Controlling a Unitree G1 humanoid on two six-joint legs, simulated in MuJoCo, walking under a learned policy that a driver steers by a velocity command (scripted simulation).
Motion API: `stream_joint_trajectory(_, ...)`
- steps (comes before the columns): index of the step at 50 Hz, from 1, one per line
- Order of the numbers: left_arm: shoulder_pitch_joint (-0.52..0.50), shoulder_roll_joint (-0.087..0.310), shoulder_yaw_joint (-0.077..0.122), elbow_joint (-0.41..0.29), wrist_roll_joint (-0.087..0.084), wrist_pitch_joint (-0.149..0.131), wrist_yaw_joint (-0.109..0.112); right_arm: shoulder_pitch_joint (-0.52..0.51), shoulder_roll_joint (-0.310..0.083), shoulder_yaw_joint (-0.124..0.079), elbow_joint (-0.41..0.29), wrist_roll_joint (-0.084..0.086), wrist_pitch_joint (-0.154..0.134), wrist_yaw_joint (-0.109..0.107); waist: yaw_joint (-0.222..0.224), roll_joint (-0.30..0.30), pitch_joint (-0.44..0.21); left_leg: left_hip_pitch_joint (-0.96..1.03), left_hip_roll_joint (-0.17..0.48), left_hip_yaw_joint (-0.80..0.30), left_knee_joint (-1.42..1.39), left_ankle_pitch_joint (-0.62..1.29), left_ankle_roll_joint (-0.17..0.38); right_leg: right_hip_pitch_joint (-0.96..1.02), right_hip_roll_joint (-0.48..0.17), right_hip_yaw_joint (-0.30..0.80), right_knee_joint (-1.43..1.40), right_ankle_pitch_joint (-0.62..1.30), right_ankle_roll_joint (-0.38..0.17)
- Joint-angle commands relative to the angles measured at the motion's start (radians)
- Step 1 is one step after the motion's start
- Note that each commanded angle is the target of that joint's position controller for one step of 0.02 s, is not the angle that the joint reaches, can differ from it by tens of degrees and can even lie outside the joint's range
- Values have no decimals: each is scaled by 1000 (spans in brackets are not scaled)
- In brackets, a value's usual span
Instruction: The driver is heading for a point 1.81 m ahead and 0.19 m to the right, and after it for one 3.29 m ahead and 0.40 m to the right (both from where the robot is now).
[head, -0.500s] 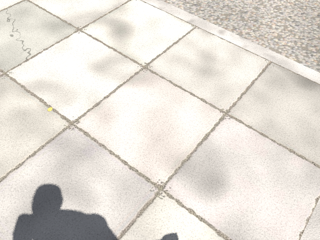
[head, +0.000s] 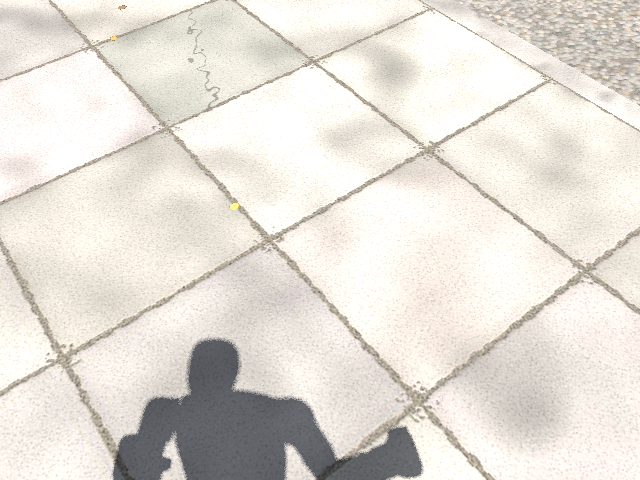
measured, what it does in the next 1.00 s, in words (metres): steps on the spot: left foot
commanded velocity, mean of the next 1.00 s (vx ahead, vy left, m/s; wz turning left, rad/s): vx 0.00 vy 0.00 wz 0.06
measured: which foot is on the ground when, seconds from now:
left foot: up 0.00-0.26, down 0.28-1.00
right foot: down 0.00-1.00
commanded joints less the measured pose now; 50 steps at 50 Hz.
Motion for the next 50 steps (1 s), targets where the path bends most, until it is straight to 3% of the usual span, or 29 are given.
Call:
stream_joint_trajectory(1, 18, 162, 24, -52, 33, -10, 2, 46, -116, -28, -73, -13, -24, -3, -18, -282, -117, -139, 9, 22, 242, -342, -33, 158, -412, 406, -152, 540, -286)
stream_joint_trajectory(2, 6, 141, 18, -63, 27, -16, 2, 27, -178, -49, -59, -3, -24, -7, 3, -207, -93, -153, 35, 14, 389, -343, -61, 142, -393, 388, -165, 479, -308)
stream_joint_trajectory(3, -11, 143, 19, -61, 13, -16, 6, 24, -176, -56, -47, 4, -19, -8, -3, -174, -82, -179, 36, 13, 462, -304, -78, 148, -349, 335, -155, 441, -276)
stream_joint_trajectory(5, -45, 121, 9, -62, -7, -16, 9, 46, -125, -47, -24, 2, -1, -11, -16, -154, -60, -172, 59, 4, 473, -237, -110, 136, -293, 249, -142, 416, -230)
stream_joint_trajectory(8, -47, 106, 2, -43, -4, 3, 10, 28, -40, -14, -18, 1, -4, -1, -6, -191, -69, -49, 93, 116, 233, -182, -125, 120, -208, 132, -124, 443, -194)
stream_joint_trajectory(10, -1, 123, 4, -25, -3, 13, 11, 3, -38, -11, -13, 9, -10, 2, 26, -208, -86, 23, 92, 153, 75, -126, -121, 141, -212, 139, -104, 473, -200)
stream_joint_trajectory(12, 4, 125, 0, -15, -16, 17, 8, 51, -52, -17, 18, 10, -11, 4, -4, -192, -84, 140, 79, 183, -179, 81, -93, 122, -199, 133, -79, 428, -174)
stream_joint_trajectory(13, 35, 115, -5, -5, -19, 10, 6, 49, -76, -21, 21, 1, -10, 3, 2, -168, -83, 212, 96, 149, -238, 177, -70, 86, -188, 136, -81, 358, -133)
stream_joint_trajectory(14, 52, 98, -14, -5, -2, -2, -1, 51, -128, -28, 11, -9, -8, -3, 19, -86, -107, 301, 181, 59, -203, 367, -37, 21, -161, 109, -55, 258, -75)
stream_joint_trajectory(15, 90, 76, -19, 1, 12, -15, -11, 35, -173, -37, 16, -12, -4, -4, 71, 56, -112, 277, 225, 26, -138, 392, 20, 7, -80, 27, -52, 105, -23)
stream_joint_trajectory(16, 49, 71, -24, 7, 14, -16, -10, 21, -108, -23, 19, -16, -8, 9, 41, 75, -109, 180, 213, 27, -154, 224, 46, 81, -63, -4, -51, 51, 17)
stream_joint_trajectory(17, 6, 90, -20, 9, 10, -13, -9, 12, -75, -14, 22, -22, -15, 18, 23, 47, -67, 143, 189, 35, -170, 146, 35, 84, -57, -10, -37, 64, 32)
stream_joint_trajectory(21, 21, 89, -18, 37, 2, 10, 10, 40, -75, -7, 55, -20, -45, 18, 24, 58, -11, 92, 166, 53, -174, 159, 3, 81, -63, -3, -23, 116, 23)
stream_joint_trajectory(32, 49, 88, -14, 132, -2, 17, 25, 55, -59, 8, 119, -13, -57, 13, 20, -5, -5, 99, 149, 65, -172, 172, 9, 96, -65, 0, -34, 142, 43)
stream_joint_trajectory(50, 106, 74, -21, 222, -5, 22, 42, 85, -44, 22, 240, -6, -54, 9, 18, -15, 6, 102, 119, 108, -172, 180, -1, 94, -60, -8, -43, 151, 38)
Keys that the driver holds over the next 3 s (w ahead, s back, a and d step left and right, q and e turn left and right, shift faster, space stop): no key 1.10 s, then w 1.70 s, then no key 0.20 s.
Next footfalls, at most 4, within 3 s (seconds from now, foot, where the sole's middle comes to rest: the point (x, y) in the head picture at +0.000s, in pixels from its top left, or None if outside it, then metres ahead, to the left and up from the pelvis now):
0.28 left None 0.02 0.14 -0.77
1.80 left None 0.43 0.13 -0.77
2.34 right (385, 360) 0.74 -0.11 -0.77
2.88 left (284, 254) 1.05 0.13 -0.77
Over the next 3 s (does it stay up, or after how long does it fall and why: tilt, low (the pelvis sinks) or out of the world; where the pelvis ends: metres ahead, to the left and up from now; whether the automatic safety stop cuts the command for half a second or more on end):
stays up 0.92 0.04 0.00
